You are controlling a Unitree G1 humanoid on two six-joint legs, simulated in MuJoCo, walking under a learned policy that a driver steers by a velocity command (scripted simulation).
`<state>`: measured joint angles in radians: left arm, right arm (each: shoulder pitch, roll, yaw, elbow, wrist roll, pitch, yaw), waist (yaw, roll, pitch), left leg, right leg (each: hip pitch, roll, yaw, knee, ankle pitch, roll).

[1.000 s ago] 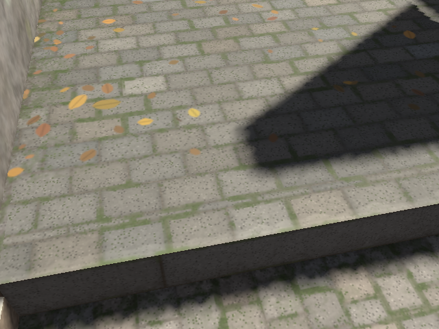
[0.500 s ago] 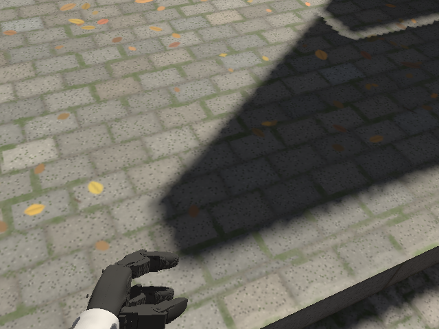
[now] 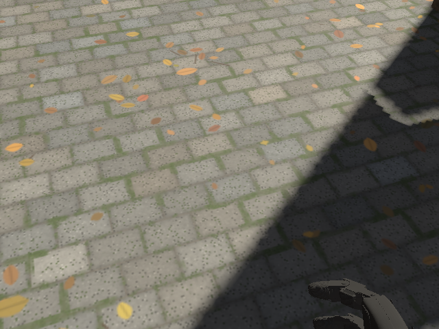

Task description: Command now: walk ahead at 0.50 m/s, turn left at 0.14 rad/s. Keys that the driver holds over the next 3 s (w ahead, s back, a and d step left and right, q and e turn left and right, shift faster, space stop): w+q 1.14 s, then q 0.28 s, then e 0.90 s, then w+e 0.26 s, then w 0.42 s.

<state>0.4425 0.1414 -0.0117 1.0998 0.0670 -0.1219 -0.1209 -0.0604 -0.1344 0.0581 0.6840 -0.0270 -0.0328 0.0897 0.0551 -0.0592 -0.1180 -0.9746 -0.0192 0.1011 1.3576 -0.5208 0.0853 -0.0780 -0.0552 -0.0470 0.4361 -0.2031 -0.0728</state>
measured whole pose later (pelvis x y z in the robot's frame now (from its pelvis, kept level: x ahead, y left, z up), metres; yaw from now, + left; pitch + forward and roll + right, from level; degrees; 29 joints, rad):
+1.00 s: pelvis +0.52 +0.09 +0.13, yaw +31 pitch +2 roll -1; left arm 0.42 0.14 0.05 1.04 -0.01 -0.08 0.03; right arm -0.03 -0.16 -0.06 0.84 0.03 -0.03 0.05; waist 0.05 0.02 -0.01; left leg -0.59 0.04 0.07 0.67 -0.13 0.12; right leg 0.13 -0.07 -0.36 0.29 -0.41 0.07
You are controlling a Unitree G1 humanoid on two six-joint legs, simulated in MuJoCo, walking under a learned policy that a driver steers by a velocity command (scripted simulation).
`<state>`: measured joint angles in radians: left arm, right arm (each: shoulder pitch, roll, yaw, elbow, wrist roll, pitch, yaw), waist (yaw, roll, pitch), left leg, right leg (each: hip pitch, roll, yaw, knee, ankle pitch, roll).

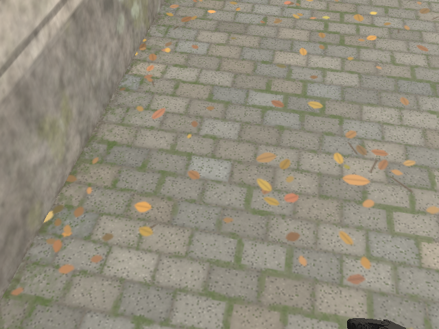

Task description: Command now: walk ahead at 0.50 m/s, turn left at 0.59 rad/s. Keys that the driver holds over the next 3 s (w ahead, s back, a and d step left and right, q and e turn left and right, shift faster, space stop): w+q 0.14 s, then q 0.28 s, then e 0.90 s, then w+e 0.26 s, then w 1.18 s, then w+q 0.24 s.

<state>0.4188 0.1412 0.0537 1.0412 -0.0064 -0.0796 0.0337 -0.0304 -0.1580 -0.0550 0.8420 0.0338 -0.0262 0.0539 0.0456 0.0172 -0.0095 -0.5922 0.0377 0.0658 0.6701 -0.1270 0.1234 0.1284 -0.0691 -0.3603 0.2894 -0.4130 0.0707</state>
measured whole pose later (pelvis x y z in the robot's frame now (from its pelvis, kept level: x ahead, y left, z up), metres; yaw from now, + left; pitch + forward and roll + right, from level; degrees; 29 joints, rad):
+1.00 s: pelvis +0.24 +0.03 +0.02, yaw +6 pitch +3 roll -1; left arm 0.19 0.33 0.12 0.67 -0.02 0.04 0.03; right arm 0.18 -0.23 -0.07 0.70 -0.02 0.00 -0.05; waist -0.01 -0.03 0.01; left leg -0.27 0.03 0.01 0.49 -0.26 0.00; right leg -0.63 0.06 0.07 1.16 -0.39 0.06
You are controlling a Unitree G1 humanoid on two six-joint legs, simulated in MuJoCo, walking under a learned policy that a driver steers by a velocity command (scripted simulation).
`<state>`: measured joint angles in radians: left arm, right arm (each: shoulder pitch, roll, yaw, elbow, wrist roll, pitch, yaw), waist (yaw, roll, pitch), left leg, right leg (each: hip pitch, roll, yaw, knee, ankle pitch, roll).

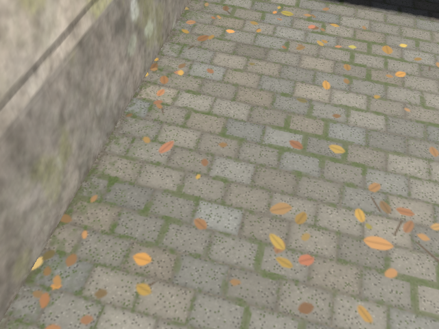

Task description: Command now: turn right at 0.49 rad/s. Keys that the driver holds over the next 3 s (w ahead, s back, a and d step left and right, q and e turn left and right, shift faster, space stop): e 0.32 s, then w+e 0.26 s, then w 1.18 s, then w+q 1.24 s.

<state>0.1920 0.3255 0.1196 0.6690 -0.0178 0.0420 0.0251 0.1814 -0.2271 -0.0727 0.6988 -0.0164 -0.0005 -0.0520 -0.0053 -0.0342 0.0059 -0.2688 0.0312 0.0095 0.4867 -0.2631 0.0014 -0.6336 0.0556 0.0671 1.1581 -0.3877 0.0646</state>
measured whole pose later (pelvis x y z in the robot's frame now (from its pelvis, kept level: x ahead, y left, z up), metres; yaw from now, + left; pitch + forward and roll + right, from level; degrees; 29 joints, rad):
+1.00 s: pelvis +0.14 -0.10 +0.00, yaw -26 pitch +3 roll +0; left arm 0.12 0.27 0.05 0.62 -0.02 -0.06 -0.03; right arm 0.43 -0.25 -0.05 0.81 0.02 -0.07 0.00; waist -0.10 -0.04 -0.01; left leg -0.04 0.01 -0.01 0.30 -0.32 0.00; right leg -0.63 -0.06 0.02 0.70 -0.09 0.01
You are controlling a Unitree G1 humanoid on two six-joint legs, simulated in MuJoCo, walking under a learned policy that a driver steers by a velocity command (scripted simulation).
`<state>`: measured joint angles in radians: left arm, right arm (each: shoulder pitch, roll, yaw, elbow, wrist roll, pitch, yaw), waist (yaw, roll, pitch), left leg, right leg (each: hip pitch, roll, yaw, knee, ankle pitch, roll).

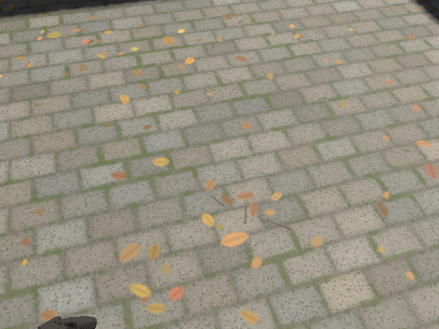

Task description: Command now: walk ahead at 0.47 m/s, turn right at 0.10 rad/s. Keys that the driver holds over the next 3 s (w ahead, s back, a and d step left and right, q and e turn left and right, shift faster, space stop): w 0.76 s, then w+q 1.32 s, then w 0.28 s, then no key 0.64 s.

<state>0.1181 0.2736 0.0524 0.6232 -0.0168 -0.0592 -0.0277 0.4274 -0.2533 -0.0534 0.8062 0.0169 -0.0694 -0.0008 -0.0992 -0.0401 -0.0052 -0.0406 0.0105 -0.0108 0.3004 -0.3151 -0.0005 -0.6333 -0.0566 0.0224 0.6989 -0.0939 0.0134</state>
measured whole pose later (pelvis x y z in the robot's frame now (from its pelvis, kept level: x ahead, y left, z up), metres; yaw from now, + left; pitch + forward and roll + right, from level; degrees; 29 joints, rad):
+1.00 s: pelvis +0.53 +0.00 +0.01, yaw +4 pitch +2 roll +1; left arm 0.06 0.28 0.04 0.70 0.00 -0.08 -0.01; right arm 0.38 -0.27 -0.05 0.79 0.02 -0.07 0.00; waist -0.08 -0.05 0.02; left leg -0.10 -0.08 -0.02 0.28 -0.20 0.07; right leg -0.64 -0.09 0.09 0.66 0.01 0.05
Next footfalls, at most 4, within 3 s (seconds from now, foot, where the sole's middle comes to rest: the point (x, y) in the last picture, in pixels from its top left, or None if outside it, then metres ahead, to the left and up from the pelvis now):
0.10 right None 0.21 -0.14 -0.78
0.62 left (173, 316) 0.53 0.08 -0.78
1.14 right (235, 233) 0.79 -0.13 -0.78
1.64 left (135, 197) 0.97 0.21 -0.78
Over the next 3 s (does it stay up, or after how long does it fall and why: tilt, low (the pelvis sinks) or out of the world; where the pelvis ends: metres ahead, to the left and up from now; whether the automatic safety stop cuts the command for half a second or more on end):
stays up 1.31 0.39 -0.01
